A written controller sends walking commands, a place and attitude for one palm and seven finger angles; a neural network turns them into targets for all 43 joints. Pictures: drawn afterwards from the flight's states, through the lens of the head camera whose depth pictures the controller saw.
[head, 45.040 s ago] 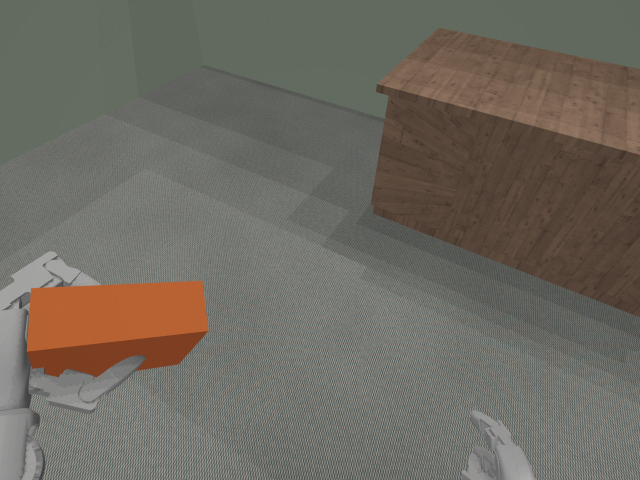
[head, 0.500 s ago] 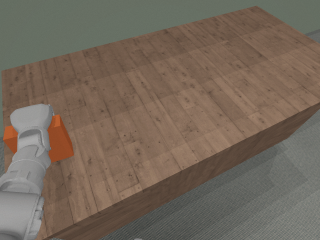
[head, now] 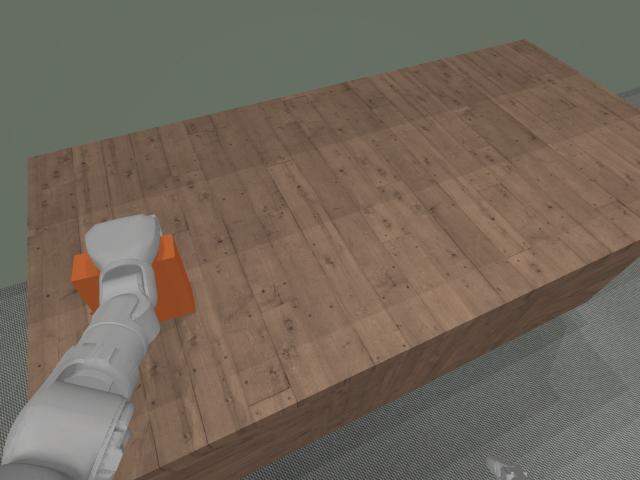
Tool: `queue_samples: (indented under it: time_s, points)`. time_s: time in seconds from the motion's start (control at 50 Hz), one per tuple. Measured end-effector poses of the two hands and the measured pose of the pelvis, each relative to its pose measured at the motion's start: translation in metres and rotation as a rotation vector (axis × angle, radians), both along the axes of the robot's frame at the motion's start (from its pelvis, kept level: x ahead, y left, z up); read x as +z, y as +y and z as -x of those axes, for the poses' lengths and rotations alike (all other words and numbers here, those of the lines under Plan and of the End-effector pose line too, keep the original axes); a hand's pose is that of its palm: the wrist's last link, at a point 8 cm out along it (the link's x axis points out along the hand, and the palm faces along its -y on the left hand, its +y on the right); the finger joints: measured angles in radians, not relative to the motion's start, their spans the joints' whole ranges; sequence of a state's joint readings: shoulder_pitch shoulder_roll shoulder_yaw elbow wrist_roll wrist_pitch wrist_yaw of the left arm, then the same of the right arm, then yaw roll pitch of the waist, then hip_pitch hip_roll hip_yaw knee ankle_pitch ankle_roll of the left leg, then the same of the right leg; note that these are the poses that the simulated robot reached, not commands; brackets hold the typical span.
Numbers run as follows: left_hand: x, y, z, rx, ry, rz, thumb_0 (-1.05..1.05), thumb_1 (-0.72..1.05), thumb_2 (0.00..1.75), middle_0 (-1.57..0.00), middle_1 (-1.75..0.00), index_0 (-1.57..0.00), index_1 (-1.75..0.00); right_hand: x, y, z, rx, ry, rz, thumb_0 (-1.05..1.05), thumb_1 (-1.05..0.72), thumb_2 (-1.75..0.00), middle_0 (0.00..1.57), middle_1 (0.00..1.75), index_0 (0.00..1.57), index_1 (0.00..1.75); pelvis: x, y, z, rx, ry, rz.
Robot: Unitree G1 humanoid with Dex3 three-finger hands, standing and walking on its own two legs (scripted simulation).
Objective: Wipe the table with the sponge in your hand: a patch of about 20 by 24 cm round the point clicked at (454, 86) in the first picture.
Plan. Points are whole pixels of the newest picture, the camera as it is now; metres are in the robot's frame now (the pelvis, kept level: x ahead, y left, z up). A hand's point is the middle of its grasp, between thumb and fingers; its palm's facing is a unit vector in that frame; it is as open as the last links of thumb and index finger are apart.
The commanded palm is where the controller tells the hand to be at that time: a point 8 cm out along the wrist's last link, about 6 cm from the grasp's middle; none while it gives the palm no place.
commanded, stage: slide across to the middle lane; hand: left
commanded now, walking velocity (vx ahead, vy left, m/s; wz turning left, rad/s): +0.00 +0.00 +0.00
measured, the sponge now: (144, 295) +0.37 +0.29 -0.05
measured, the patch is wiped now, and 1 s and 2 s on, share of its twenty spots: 0.40 0.45 0.60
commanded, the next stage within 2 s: wipe back along the middle lane in 0.04 s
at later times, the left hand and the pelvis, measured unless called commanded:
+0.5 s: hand (159, 278) +0.37 +0.25 +0.00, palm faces -0.08 -0.01 -1.00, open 9.3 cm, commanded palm +0.33 +0.23 +0.04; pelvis +0.01 -0.01 +0.01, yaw -1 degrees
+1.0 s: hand (170, 308) +0.33 +0.22 +0.00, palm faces -0.06 +0.00 -1.00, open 9.3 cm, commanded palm +0.28 +0.20 +0.03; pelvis -0.01 -0.02 +0.00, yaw +0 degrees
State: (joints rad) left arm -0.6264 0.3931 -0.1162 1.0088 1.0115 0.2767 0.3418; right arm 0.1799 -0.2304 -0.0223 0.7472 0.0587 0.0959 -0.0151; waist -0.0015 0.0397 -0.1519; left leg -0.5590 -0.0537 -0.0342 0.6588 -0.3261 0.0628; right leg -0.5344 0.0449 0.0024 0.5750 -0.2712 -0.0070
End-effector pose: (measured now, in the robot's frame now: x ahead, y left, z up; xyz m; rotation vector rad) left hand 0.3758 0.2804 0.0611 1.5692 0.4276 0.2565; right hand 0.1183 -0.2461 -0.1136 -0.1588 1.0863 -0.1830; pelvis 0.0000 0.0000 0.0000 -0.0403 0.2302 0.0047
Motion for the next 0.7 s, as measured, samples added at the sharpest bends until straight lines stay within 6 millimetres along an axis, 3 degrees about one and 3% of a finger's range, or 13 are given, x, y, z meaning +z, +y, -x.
queue_samples:
  time_s: [0.26,0.44,0.7]
  points:
    - [0.000,-0.019,-0.003,0.012,0.000,0.001,-0.01,-0.49,1.16,-0.80,-1.42,-0.80,-1.48,0.000,-0.007,-0.004,-0.007,0.026,-0.013,0.00,-0.90,-0.90,0.20,0.30,0.20,0.30,0.003,-0.005,-0.007,-0.004,-0.007,-0.004]
    - [-0.001,-0.033,0.013,0.025,-0.027,0.006,-0.01,-0.46,1.15,-0.77,-1.44,-0.78,-1.50,0.003,-0.011,-0.007,-0.008,0.010,-0.024,0.01,-0.91,-0.90,0.20,0.30,0.20,0.30,0.005,-0.010,-0.007,-0.012,-0.031,-0.011]
    - [-0.001,-0.048,0.042,0.026,-0.045,0.008,-0.02,-0.45,1.14,-0.76,-1.46,-0.77,-1.52,0.018,-0.011,-0.033,0.022,-0.097,-0.024,0.01,-0.91,-0.90,0.20,0.30,0.20,0.30,0.006,-0.014,0.001,-0.013,-0.062,-0.016]
